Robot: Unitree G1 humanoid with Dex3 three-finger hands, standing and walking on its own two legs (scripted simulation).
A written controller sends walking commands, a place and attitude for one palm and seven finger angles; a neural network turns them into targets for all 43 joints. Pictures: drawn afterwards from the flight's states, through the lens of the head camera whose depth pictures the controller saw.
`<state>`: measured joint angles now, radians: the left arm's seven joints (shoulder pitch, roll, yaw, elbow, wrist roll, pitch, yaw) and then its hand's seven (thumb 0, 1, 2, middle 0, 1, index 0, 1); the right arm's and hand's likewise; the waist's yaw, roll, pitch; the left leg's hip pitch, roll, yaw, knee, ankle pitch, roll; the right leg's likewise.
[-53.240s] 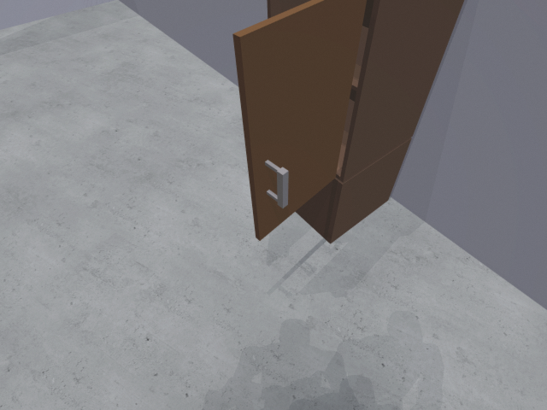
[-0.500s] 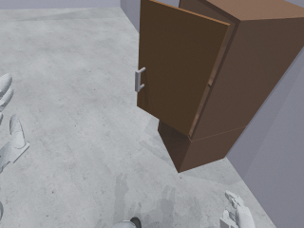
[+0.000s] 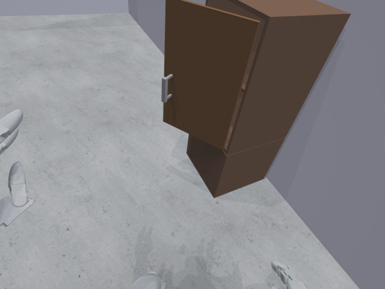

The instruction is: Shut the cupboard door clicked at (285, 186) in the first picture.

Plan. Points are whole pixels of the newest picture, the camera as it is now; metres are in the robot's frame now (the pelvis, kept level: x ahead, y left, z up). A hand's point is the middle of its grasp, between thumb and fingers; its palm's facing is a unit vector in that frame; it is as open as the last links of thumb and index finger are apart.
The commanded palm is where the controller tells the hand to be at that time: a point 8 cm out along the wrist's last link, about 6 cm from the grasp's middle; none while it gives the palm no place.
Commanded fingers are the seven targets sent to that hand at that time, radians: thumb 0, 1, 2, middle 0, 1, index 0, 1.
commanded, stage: stop stepping back and stand still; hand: left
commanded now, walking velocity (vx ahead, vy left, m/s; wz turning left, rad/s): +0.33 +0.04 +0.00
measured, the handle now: (167, 88) +0.96 +0.15 -0.10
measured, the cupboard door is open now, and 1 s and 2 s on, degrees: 33 33 33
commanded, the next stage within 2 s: let the arm hang, fingers relaxed in 1.16 s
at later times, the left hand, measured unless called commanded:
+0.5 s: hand out of the picture +0.11 +0.30 +0.19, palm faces +0.52 -0.69 -0.51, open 7.4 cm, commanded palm +0.05 +0.33 +0.19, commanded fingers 0.00 0.90 0.90 -0.20 -0.30 -0.20 -0.30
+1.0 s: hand out of the picture +0.17 +0.32 +0.17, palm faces +0.47 -0.74 -0.48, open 7.4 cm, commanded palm +0.10 +0.35 +0.19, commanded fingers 0.00 0.90 0.90 -0.20 -0.30 -0.20 -0.30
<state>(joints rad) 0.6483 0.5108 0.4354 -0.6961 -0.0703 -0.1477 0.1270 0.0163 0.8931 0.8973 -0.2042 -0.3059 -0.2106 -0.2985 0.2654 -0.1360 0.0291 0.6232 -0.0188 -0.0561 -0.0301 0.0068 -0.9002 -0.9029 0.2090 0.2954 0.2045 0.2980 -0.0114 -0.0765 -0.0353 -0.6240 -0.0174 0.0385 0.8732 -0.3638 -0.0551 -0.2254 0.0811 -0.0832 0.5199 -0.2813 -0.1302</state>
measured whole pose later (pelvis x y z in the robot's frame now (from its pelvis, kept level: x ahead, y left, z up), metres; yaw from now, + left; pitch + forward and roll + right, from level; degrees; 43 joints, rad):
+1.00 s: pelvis -0.02 +0.04 +0.01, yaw +4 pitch +1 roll +0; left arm 0.56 0.43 0.42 -0.51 -0.05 -0.19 0.18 0.01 0.89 0.90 -0.21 -0.31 -0.21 -0.30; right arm 0.19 -0.20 0.00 0.60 0.02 -0.06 -0.07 0.01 -0.90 -0.90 0.20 0.29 0.20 0.30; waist -0.02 0.00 0.01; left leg -0.27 0.06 0.10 0.54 -0.29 -0.01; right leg -0.22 0.01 -0.10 0.52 -0.32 -0.04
